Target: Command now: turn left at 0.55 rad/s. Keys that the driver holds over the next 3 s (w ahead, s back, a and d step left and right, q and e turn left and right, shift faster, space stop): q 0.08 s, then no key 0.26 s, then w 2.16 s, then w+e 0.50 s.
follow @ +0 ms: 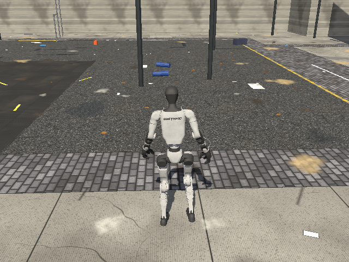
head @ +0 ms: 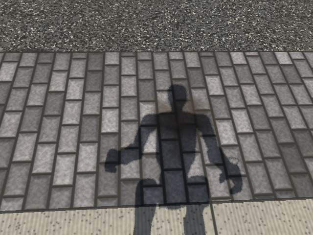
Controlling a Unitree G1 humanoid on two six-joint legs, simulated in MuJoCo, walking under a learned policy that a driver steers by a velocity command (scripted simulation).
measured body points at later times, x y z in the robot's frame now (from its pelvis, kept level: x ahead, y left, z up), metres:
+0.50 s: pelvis +0.01 -0.01 -0.01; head +0.03 +0.00 +0.44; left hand +0.07 +0.27 -0.14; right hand +0.17 -0.26 -0.13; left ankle -0.03 +0.10 -0.75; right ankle +0.02 -0.14 -0.74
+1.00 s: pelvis +0.21 -0.05 -0.01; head +0.24 -0.05 +0.43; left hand +0.33 +0.24 -0.11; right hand +0.28 -0.32 -0.15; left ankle +0.06 +0.09 -0.66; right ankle +0.28 -0.13 -0.75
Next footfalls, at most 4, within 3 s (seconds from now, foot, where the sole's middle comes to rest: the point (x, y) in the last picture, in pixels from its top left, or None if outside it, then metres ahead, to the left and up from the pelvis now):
0.14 right None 0.06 -0.14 -0.78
0.48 left None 0.01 0.11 -0.78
0.88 right None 0.32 -0.12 -0.78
1.44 left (116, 194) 0.62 0.15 -0.78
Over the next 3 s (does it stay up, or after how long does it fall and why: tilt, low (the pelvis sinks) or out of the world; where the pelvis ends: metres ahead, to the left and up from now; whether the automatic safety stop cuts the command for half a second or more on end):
stays up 1.31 0.13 -0.02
